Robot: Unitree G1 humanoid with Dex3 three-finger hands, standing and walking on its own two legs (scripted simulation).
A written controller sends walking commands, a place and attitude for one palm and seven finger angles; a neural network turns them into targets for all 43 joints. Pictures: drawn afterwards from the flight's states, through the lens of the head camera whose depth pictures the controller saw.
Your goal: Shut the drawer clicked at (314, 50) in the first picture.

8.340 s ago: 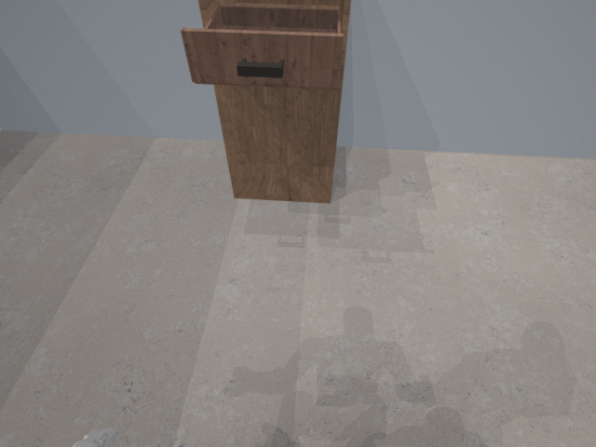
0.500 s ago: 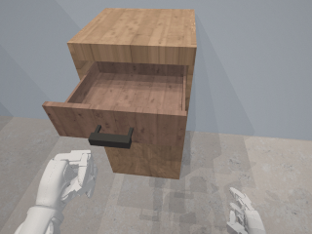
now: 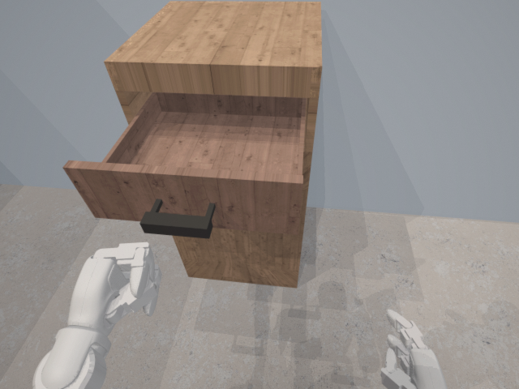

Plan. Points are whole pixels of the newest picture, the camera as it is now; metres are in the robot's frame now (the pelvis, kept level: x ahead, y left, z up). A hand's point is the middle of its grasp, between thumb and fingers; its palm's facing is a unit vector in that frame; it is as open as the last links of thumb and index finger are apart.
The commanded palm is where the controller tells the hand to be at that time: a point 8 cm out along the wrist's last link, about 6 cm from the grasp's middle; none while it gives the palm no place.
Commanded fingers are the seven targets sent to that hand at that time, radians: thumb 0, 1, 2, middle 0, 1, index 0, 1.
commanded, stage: bring the fist close to the handle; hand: left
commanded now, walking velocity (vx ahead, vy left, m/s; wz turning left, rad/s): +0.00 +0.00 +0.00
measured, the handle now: (180, 215) +0.39 +0.18 +0.05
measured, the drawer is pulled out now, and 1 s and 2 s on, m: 0.27 0.27 0.20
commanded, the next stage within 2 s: push the drawer shut in 1.10 s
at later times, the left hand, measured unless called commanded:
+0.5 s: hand (179, 278) +0.25 +0.14 +0.07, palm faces -0.04 -1.00 -0.05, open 3.3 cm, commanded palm +0.24 +0.20 +0.07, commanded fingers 0.00 0.90 0.90 -1.40 -1.60 -1.40 -1.60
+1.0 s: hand (191, 267) +0.29 +0.14 +0.05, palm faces -0.04 -1.00 -0.05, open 3.3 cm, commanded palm +0.26 +0.20 +0.05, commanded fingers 0.00 0.90 0.90 -1.40 -1.60 -1.40 -1.60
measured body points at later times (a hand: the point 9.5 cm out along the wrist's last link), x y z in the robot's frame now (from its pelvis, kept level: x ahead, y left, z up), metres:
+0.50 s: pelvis -0.01 +0.01 -0.01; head +0.02 +0.00 +0.44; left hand +0.25 +0.20 +0.08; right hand +0.16 -0.22 -0.09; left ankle -0.05 +0.13 -0.72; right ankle +0.03 -0.12 -0.72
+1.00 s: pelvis -0.01 +0.00 -0.02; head +0.04 -0.01 +0.43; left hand +0.28 +0.19 +0.05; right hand +0.14 -0.23 -0.11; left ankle -0.05 +0.13 -0.72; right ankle +0.03 -0.12 -0.72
